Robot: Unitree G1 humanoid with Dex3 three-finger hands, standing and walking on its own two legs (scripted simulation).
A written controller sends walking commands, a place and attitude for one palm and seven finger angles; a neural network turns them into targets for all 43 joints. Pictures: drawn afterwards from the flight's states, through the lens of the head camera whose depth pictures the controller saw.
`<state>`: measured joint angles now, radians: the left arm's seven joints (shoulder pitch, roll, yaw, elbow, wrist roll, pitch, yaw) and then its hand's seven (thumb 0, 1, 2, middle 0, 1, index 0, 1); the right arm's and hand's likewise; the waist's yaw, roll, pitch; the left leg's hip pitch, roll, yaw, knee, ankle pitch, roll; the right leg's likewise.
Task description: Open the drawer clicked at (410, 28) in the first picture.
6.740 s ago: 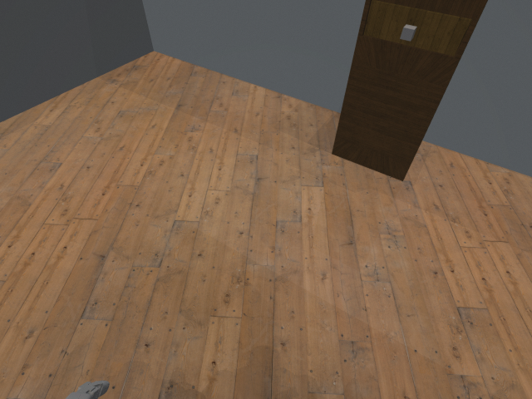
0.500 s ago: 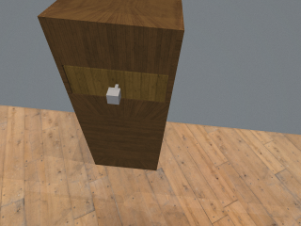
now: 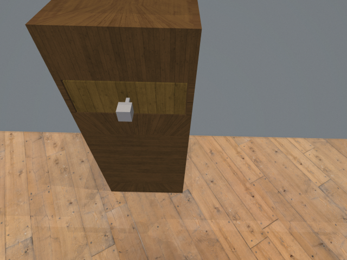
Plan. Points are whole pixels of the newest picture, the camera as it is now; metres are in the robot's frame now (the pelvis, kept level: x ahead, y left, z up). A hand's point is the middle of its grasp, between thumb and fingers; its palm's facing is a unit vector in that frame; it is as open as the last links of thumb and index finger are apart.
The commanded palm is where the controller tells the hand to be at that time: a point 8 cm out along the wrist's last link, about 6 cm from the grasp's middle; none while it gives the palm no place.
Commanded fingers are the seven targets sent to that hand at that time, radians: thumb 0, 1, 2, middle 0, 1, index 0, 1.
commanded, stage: look again from close up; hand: left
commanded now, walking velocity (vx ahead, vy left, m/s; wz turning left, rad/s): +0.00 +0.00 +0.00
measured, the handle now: (126, 107) +0.55 +0.18 +0.00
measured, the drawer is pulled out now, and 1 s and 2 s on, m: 0.00 0.00 0.00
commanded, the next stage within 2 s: shuffle to correct the standing spot in 1.90 s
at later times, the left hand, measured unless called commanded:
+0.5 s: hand out of the picture -0.02 +0.15 -0.17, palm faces +0.02 -0.98 -0.19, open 7.3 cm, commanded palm none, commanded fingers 0.00 0.90 0.90 -0.20 -0.30 -0.20 -0.30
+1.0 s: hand out of the picture +0.00 +0.14 -0.17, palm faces +0.03 -0.98 -0.20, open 7.3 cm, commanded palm none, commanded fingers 0.00 0.90 0.90 -0.20 -0.30 -0.20 -0.30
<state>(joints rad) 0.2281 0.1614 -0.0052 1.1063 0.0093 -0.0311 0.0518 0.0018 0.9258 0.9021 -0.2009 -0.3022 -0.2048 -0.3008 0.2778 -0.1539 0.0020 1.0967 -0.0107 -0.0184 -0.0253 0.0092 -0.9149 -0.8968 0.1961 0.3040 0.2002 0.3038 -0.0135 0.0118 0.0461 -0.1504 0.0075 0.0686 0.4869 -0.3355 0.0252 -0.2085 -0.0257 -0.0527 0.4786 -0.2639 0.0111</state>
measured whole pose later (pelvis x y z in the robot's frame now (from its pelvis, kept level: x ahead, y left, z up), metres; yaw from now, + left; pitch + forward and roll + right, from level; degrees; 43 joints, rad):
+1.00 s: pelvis +0.01 -0.03 +0.00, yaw +0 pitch -1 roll +0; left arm 0.28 0.14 0.00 1.13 0.01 -0.02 0.03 0.01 0.92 0.90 -0.20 -0.30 -0.20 -0.30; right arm 0.29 -0.13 0.01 1.14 -0.01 -0.02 -0.04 0.01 -0.91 -0.90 0.20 0.30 0.20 0.30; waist 0.00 0.02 0.04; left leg -0.11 0.03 0.06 0.45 -0.32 -0.02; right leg -0.20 0.00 -0.06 0.50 -0.29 -0.03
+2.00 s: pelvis +0.00 -0.04 +0.00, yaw +1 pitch -1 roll +0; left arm 0.30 0.12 0.00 1.13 0.01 -0.02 0.03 0.01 0.92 0.90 -0.20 -0.30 -0.20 -0.30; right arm 0.31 -0.11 0.01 1.16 -0.01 -0.02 -0.04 0.01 -0.91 -0.90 0.20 0.30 0.20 0.30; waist 0.01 0.00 0.04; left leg -0.12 0.04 0.04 0.42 -0.30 -0.03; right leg -0.19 0.01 -0.09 0.46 -0.27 -0.04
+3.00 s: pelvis +0.05 -0.05 +0.00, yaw +3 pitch +0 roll +2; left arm 0.19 0.17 0.05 0.98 0.03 0.01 0.03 -0.01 0.93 0.90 -0.20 -0.30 -0.21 -0.30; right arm 0.16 -0.18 -0.05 1.00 -0.01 0.02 -0.01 0.01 -0.91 -0.90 0.19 0.30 0.20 0.30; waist 0.03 -0.04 0.06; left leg -0.28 0.01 0.05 0.69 -0.40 -0.01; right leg -0.35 -0.04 -0.08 0.52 -0.18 -0.05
